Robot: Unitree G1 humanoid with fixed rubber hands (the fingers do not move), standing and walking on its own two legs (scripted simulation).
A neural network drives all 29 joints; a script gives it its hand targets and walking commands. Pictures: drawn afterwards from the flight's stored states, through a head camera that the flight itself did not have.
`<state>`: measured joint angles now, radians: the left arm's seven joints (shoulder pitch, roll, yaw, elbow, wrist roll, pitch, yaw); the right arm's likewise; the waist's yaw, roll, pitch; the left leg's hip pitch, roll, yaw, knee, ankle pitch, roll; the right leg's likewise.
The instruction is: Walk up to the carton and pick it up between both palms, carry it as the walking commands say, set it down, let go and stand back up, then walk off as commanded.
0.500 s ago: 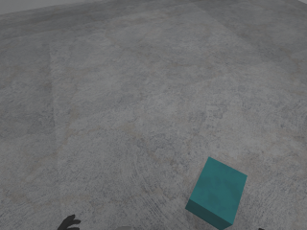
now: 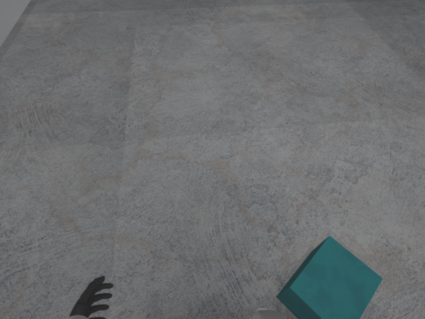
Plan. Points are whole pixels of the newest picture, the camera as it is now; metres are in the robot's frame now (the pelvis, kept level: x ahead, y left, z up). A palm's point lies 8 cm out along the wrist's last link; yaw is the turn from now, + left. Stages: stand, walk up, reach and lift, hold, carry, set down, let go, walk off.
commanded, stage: walk off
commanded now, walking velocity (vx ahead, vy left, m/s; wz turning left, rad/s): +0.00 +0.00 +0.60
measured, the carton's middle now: (325, 288) +0.28 -0.45 -0.66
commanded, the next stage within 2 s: none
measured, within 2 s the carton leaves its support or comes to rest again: neither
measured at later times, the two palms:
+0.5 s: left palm out of the picture -0.04 +0.27 -0.12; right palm (318, 285) +0.20 -0.21 -0.12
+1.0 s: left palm out of the picture -0.07 +0.31 -0.11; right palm (304, 302) +0.17 -0.17 -0.11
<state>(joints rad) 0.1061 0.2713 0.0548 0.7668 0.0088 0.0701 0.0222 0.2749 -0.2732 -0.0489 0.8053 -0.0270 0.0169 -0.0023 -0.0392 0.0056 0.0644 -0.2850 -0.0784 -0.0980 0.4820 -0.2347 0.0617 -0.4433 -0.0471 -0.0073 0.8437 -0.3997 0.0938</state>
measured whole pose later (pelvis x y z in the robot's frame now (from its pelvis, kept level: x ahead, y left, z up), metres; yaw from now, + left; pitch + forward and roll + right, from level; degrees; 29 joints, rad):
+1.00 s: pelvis -0.03 +0.02 +0.00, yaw +35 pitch +2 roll -1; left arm 0.14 0.26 0.06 0.78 0.01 0.07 0.02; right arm 0.28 -0.26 -0.06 0.80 -0.03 0.02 0.01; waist -0.05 0.02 0.03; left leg -0.33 -0.10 -0.11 0.41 -0.12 0.07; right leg -0.40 -0.03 0.01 0.82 -0.42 0.08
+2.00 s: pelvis -0.02 +0.03 +0.00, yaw +71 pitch +2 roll +0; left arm 0.12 0.27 0.07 0.77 0.01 0.06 0.02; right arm 0.25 -0.28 -0.07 0.82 -0.03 0.02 0.01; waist -0.04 0.01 0.06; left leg -0.29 -0.08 -0.10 0.45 -0.19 0.04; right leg -0.42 -0.06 -0.01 0.80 -0.40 0.10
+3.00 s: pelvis -0.06 +0.06 +0.01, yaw +106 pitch +3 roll -2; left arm 0.10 0.27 0.07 0.80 0.01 0.08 0.03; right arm 0.33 -0.26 -0.06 0.85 -0.02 0.00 0.00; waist -0.06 0.02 0.05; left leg -0.27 -0.11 -0.12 0.38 -0.15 0.09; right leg -0.44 -0.05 0.01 0.87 -0.40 0.11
